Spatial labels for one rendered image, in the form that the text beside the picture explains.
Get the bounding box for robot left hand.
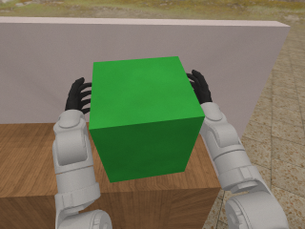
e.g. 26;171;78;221
65;77;92;114

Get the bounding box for right robot upper arm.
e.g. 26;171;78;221
225;190;289;229

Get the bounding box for robot right hand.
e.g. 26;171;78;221
186;70;213;105

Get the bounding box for carton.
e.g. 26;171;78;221
89;56;205;183

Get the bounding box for pedestal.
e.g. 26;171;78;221
0;122;221;229

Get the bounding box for robot left forearm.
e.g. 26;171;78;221
52;109;101;229

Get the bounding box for robot right forearm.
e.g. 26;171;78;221
199;102;289;227

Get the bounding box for left robot upper arm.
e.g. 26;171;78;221
58;209;112;229

